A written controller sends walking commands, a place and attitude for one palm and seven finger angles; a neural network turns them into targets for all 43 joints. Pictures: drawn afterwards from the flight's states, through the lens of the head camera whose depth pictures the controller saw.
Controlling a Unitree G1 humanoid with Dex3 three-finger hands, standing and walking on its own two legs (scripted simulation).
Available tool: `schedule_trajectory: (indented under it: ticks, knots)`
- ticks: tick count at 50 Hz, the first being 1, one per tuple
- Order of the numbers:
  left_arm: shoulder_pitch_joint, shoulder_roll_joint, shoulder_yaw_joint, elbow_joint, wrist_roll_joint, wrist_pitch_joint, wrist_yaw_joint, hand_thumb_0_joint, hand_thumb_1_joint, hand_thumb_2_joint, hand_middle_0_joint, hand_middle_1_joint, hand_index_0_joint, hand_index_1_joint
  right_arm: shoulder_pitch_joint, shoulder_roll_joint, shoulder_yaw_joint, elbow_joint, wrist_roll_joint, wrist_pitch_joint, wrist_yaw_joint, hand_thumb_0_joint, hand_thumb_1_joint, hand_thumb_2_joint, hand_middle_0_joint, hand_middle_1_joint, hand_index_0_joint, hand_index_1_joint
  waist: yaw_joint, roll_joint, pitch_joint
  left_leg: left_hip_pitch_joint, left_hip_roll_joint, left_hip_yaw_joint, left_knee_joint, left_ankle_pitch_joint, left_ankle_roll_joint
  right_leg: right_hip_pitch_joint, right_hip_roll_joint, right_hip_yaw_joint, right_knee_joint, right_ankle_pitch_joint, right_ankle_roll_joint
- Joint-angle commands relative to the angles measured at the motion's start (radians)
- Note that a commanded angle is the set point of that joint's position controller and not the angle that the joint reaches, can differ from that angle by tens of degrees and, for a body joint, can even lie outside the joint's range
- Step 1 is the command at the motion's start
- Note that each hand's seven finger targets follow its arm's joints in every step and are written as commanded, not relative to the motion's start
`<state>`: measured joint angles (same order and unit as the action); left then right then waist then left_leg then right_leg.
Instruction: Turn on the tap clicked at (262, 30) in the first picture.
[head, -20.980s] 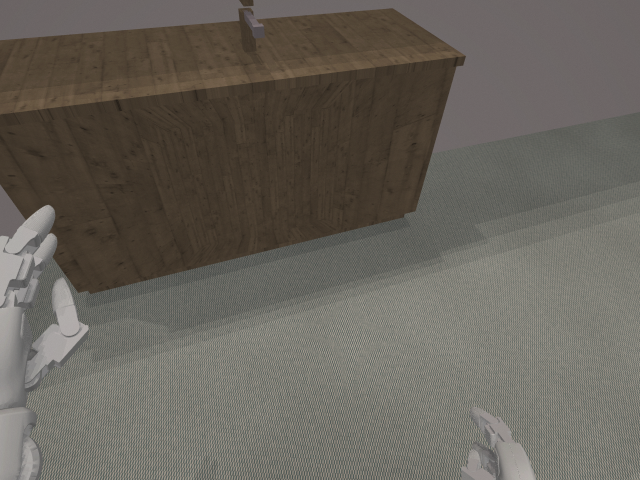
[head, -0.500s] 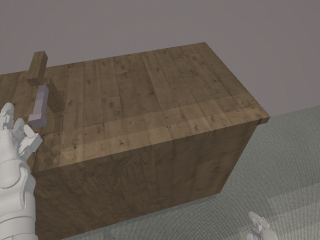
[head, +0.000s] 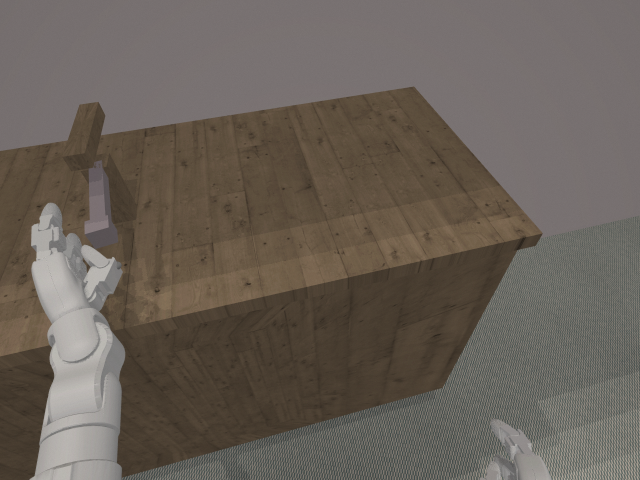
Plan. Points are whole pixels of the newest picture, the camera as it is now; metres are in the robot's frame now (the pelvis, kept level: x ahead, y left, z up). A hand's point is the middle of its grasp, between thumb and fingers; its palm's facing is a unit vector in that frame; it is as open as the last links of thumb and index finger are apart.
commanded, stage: push the lever round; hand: left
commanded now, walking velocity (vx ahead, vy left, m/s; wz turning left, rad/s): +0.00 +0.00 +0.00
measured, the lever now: (101, 232) +0.37 +0.32 +0.12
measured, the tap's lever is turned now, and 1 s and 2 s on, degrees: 9 35 65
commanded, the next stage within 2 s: none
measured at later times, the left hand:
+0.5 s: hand (146, 254) +0.34 +0.25 +0.11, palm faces +0.71 -0.71 -0.04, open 7.5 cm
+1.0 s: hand (182, 235) +0.38 +0.22 +0.11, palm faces +0.77 -0.63 -0.05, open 7.5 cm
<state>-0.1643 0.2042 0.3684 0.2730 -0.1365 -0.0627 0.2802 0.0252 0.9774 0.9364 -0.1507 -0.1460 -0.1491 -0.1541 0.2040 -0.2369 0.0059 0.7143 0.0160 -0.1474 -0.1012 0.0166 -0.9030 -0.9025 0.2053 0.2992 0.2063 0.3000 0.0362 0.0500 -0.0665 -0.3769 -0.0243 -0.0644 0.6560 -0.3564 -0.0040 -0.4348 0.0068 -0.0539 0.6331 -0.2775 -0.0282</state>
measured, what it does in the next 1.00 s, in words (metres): stands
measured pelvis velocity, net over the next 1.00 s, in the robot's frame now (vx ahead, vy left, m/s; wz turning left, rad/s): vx -0.01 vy -0.01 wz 0.00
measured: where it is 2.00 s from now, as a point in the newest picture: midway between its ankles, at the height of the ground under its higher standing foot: outside the picture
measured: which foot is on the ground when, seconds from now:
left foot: down 0.00-1.00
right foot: down 0.00-1.00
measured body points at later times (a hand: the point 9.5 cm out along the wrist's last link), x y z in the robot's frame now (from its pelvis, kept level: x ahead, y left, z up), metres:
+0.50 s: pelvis -0.01 +0.00 +0.00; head +0.00 -0.02 +0.45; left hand +0.30 +0.28 +0.12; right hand +0.16 -0.24 -0.11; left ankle -0.01 +0.12 -0.72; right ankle +0.03 -0.10 -0.72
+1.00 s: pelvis -0.01 -0.01 +0.00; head +0.00 -0.03 +0.45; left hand +0.33 +0.25 +0.12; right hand +0.14 -0.25 -0.12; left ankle -0.01 +0.12 -0.72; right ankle +0.03 -0.10 -0.72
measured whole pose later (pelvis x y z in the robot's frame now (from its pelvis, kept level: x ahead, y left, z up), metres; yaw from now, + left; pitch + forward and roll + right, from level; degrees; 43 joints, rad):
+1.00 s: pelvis -0.01 -0.01 +0.00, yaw +0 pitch +5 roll +0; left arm -0.45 0.05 0.28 0.49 0.02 0.00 0.73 0.00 0.97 0.95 -0.15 -0.15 -0.15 -0.15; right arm 0.17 -0.21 -0.02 0.76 -0.03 -0.06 -0.06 0.02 -0.90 -0.90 0.21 0.30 0.21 0.30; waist 0.01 0.04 -0.09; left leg -0.41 -0.02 -0.06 0.66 -0.34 -0.02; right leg -0.47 0.01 -0.05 0.64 -0.26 -0.04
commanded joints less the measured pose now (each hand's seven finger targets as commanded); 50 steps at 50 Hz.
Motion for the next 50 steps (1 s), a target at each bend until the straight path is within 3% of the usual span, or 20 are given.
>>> schedule_trajectory:
  ticks: [1, 2, 6, 9, 11, 15, 17, 18, 21, 23, 26, 29, 30, 31, 33, 36, 39, 41, 44, 50]
  knots:
    - [-0.339, 0.232, 0.026, -0.213, 0.031, -0.056, 0.043, 0.0, 0.9, 0.9, -0.15, -0.15, -0.15, -0.15, -0.087, -0.124, -0.037, -0.134, -0.008, -0.037, -0.016, 0.0, -0.9, -0.9, 0.2, 0.3, 0.2, 0.3, -0.02, -0.036, -0.212, -0.009, 0.009, 0.019, -0.11, 0.196, -0.001, 0.18, -0.017, 0.024, -0.087, 0.14, 0.003]
    - [-0.354, 0.187, -0.013, -0.23, 0.032, -0.056, 0.048, 0.0, 0.9, 0.9, -0.15, -0.15, -0.15, -0.15, -0.092, -0.118, -0.036, -0.139, -0.009, -0.035, -0.013, 0.0, -0.9, -0.9, 0.2, 0.3, 0.2, 0.3, -0.027, -0.037, -0.226, 0.0, 0.007, 0.023, -0.109, 0.199, -0.001, 0.181, -0.019, 0.024, -0.086, 0.147, 0.005]
    - [-0.377, 0.184, -0.015, -0.234, 0.053, -0.053, 0.088, 0.0, 0.9, 0.9, -0.15, -0.15, -0.15, -0.15, -0.101, -0.114, -0.037, -0.137, -0.013, -0.028, -0.012, 0.0, -0.9, -0.9, 0.2, 0.3, 0.2, 0.3, -0.02, 0.005, -0.237, 0.011, 0.008, 0.023, -0.108, 0.212, -0.006, 0.183, -0.019, 0.026, -0.084, 0.15, 0.0]
    - [-0.41, 0.131, -0.067, -0.227, 0.06, -0.048, 0.112, 0.0, 0.9, 0.9, -0.15, -0.15, -0.15, -0.15, -0.104, -0.11, -0.034, -0.133, -0.016, -0.024, -0.009, 0.0, -0.9, -0.9, 0.2, 0.3, 0.2, 0.3, -0.034, -0.01, -0.227, 0.011, 0.007, 0.023, -0.102, 0.208, -0.005, 0.17, -0.02, 0.026, -0.085, 0.151, 0.002]
    - [-0.387, 0.158, -0.029, -0.202, 0.062, -0.041, 0.132, 0.0, 0.9, 0.9, -0.15, -0.15, -0.15, -0.15, -0.107, -0.114, -0.036, -0.133, -0.017, -0.017, -0.01, 0.0, -0.9, -0.9, 0.2, 0.3, 0.2, 0.3, -0.023, -0.053, -0.225, -0.007, 0.008, 0.022, -0.106, 0.197, 0.0, 0.186, -0.021, 0.026, -0.091, 0.146, 0.004]
    - [-0.449, 0.112, -0.08, -0.199, 0.077, -0.032, 0.165, 0.0, 0.9, 0.9, -0.15, -0.15, -0.15, -0.15, -0.118, -0.107, -0.034, -0.131, -0.02, -0.006, -0.007, 0.0, -0.9, -0.9, 0.2, 0.3, 0.2, 0.3, -0.036, -0.023, -0.232, -0.001, 0.004, 0.03, -0.103, 0.182, 0.002, 0.176, -0.024, 0.034, -0.096, 0.134, 0.006]
    - [-0.445, 0.138, -0.05, -0.191, 0.086, -0.028, 0.186, 0.0, 0.9, 0.9, -0.15, -0.15, -0.15, -0.15, -0.118, -0.107, -0.037, -0.129, -0.02, 0.001, -0.008, 0.0, -0.9, -0.9, 0.2, 0.3, 0.2, 0.3, -0.03, -0.036, -0.246, -0.006, 0.005, 0.029, -0.103, 0.19, 0.002, 0.189, -0.025, 0.035, -0.094, 0.138, 0.004]
    - [-0.461, 0.107, -0.081, -0.188, 0.09, -0.025, 0.192, 0.0, 0.9, 0.9, -0.15, -0.15, -0.15, -0.15, -0.121, -0.105, -0.035, -0.131, -0.022, 0.002, -0.006, 0.0, -0.9, -0.9, 0.2, 0.3, 0.2, 0.3, -0.034, -0.024, -0.242, -0.005, 0.004, 0.031, -0.103, 0.187, 0.001, 0.183, -0.025, 0.034, -0.094, 0.137, 0.005]
    - [-0.473, 0.11, -0.075, -0.186, 0.103, -0.023, 0.22, 0.0, 0.9, 0.9, -0.15, -0.15, -0.15, -0.15, -0.126, -0.106, -0.038, -0.128, -0.024, 0.009, -0.007, 0.0, -0.9, -0.9, 0.2, 0.3, 0.2, 0.3, -0.03, -0.013, -0.239, -0.006, 0.005, 0.03, -0.102, 0.188, 0.002, 0.183, -0.026, 0.036, -0.097, 0.134, 0.003]
    - [-0.496, 0.076, -0.107, -0.167, 0.107, -0.019, 0.238, 0.0, 0.9, 0.9, -0.15, -0.15, -0.15, -0.15, -0.127, -0.105, -0.038, -0.126, -0.026, 0.011, -0.004, 0.0, -0.9, -0.9, 0.2, 0.3, 0.2, 0.3, -0.041, -0.056, -0.237, -0.007, 0.007, 0.028, -0.103, 0.17, 0.006, 0.172, -0.024, 0.033, -0.1, 0.113, 0.006]
    - [-0.519, 0.079, -0.1, -0.154, 0.12, -0.015, 0.265, 0.0, 0.9, 0.9, -0.15, -0.15, -0.15, -0.15, -0.13, -0.104, -0.041, -0.12, -0.027, 0.017, -0.005, 0.0, -0.9, -0.9, 0.2, 0.3, 0.2, 0.3, -0.034, -0.034, -0.235, -0.011, 0.007, 0.026, -0.108, 0.16, 0.003, 0.173, -0.024, 0.035, -0.103, 0.096, 0.002]
    - [-0.568, 0.04, -0.139, -0.122, 0.132, -0.009, 0.296, 0.0, 0.9, 0.9, -0.15, -0.15, -0.15, -0.15, -0.135, -0.099, -0.039, -0.113, -0.03, 0.018, -0.003, 0.0, -0.9, -0.9, 0.2, 0.3, 0.2, 0.3, -0.047, -0.037, -0.23, -0.013, 0.006, 0.025, -0.109, 0.124, 0.004, 0.149, -0.025, 0.035, -0.107, 0.06, 0.004]
    - [-0.584, 0.045, -0.133, -0.11, 0.133, -0.009, 0.308, 0.0, 0.9, 0.9, -0.15, -0.15, -0.15, -0.15, -0.132, -0.101, -0.04, -0.109, -0.032, 0.019, -0.003, 0.0, -0.9, -0.9, 0.2, 0.3, 0.2, 0.3, -0.052, -0.063, -0.234, -0.013, 0.007, 0.026, -0.107, 0.122, 0.006, 0.149, -0.025, 0.035, -0.11, 0.06, 0.006]
    - [-0.568, 0.076, -0.089, -0.102, 0.136, -0.007, 0.321, 0.0, 0.9, 0.9, -0.15, -0.15, -0.15, -0.15, -0.132, -0.103, -0.044, -0.109, -0.035, 0.022, -0.004, 0.0, -0.9, -0.9, 0.2, 0.3, 0.2, 0.3, -0.035, -0.062, -0.25, -0.017, 0.007, 0.025, -0.109, 0.138, 0.005, 0.169, -0.024, 0.035, -0.108, 0.072, 0.004]
    - [-0.588, 0.059, -0.104, -0.096, 0.142, -0.003, 0.335, 0.0, 0.9, 0.9, -0.15, -0.15, -0.15, -0.15, -0.133, -0.098, -0.044, -0.11, -0.036, 0.029, 0.0, 0.0, -0.9, -0.9, 0.2, 0.3, 0.2, 0.3, -0.04, -0.076, -0.265, -0.021, 0.006, 0.032, -0.102, 0.159, 0.005, 0.181, -0.028, 0.039, -0.105, 0.096, 0.006]
    - [-0.593, 0.07, -0.077, -0.076, 0.157, 0.003, 0.365, 0.0, 0.9, 0.9, -0.15, -0.15, -0.15, -0.15, -0.134, -0.095, -0.049, -0.104, -0.041, 0.038, 0.005, 0.0, -0.9, -0.9, 0.2, 0.3, 0.2, 0.3, -0.028, -0.03, -0.268, -0.022, 0.007, 0.035, -0.104, 0.171, 0.001, 0.183, -0.028, 0.037, -0.102, 0.101, 0.001]
    - [-0.62, 0.015, -0.124, -0.056, 0.165, 0.007, 0.387, 0.0, 0.9, 0.9, -0.15, -0.15, -0.15, -0.15, -0.131, -0.091, -0.049, -0.105, -0.046, 0.039, 0.013, 0.0, -0.9, -0.9, 0.2, 0.3, 0.2, 0.3, -0.041, -0.057, -0.263, -0.022, 0.008, 0.038, -0.098, 0.182, 0.002, 0.172, -0.027, 0.033, -0.099, 0.112, 0.003]
    - [-0.615, 0.052, -0.074, -0.024, 0.169, 0.011, 0.405, 0.0, 0.9, 0.9, -0.15, -0.15, -0.15, -0.15, -0.131, -0.096, -0.053, -0.101, -0.048, 0.043, 0.015, 0.0, -0.9, -0.9, 0.2, 0.3, 0.2, 0.3, -0.031, -0.071, -0.261, -0.036, 0.009, 0.039, -0.098, 0.178, 0.004, 0.181, -0.027, 0.035, -0.104, 0.109, 0.004]
    - [-0.661, 0.001, -0.121, -0.027, 0.179, 0.007, 0.423, 0.0, 0.9, 0.9, -0.15, -0.15, -0.15, -0.15, -0.126, -0.088, -0.054, -0.099, -0.053, 0.044, 0.022, 0.0, -0.9, -0.9, 0.2, 0.3, 0.2, 0.3, -0.043, -0.063, -0.281, -0.022, 0.009, 0.044, -0.093, 0.188, 0.002, 0.173, -0.027, 0.034, -0.096, 0.118, 0.004]
    - [-0.73, -0.006, -0.118, 0.038, 0.19, 0.011, 0.462, 0.0, 0.9, 0.9, -0.15, -0.15, -0.15, -0.15, -0.124, -0.088, -0.057, -0.089, -0.056, 0.047, 0.031, 0.0, -0.9, -0.9, 0.2, 0.3, 0.2, 0.3, -0.052, -0.094, -0.264, -0.049, 0.008, 0.046, -0.092, 0.138, 0.005, 0.152, -0.028, 0.036, -0.109, 0.057, 0.007]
